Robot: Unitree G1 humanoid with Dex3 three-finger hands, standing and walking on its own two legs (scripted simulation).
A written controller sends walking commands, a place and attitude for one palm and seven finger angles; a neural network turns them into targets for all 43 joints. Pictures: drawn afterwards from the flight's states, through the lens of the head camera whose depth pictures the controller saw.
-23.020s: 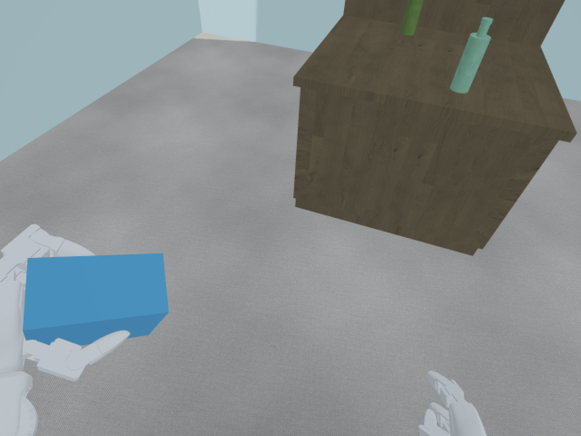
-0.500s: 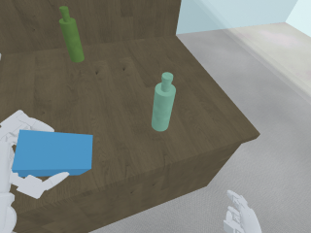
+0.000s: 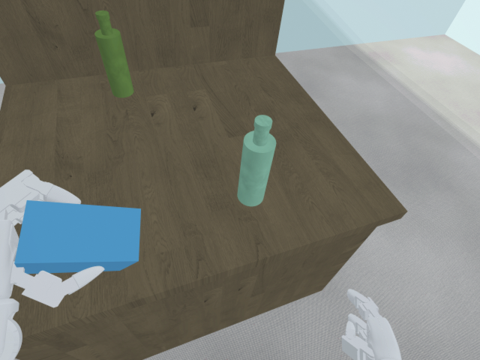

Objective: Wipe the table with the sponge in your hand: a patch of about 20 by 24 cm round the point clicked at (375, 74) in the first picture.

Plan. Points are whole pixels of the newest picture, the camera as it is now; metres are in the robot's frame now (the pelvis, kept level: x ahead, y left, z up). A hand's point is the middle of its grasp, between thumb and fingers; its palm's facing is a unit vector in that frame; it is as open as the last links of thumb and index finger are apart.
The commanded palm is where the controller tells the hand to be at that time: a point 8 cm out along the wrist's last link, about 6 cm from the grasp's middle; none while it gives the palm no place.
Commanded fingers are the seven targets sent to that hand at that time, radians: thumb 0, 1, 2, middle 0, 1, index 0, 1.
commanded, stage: turn the palm down, sponge in hand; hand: left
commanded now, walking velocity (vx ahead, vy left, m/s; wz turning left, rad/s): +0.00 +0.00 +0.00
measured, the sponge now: (97, 241) +0.23 +0.21 +0.13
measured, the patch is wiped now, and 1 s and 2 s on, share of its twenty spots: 0.00 0.00 0.00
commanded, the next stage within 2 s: none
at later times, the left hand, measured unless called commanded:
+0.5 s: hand (62, 273) +0.18 +0.23 +0.13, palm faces +0.36 -0.69 -0.63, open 10.6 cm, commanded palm +0.15 +0.27 +0.17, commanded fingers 0.00 0.10 1.30 -1.20 -1.60 -1.20 -1.60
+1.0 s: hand (62, 254) +0.20 +0.24 +0.14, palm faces +0.35 -0.38 -0.85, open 10.5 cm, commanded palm +0.16 +0.25 +0.17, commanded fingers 0.00 0.10 1.30 -1.20 -1.60 -1.20 -1.60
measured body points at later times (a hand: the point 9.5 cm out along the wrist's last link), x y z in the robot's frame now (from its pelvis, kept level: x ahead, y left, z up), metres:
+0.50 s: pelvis -0.02 -0.04 -0.02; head +0.00 -0.03 +0.43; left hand +0.16 +0.27 +0.17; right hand +0.20 -0.25 -0.09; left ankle +0.00 +0.07 -0.74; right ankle +0.01 -0.13 -0.74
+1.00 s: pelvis -0.01 -0.07 -0.02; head +0.01 -0.09 +0.43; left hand +0.18 +0.26 +0.19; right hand +0.19 -0.30 -0.12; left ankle +0.00 +0.07 -0.74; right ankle +0.01 -0.13 -0.74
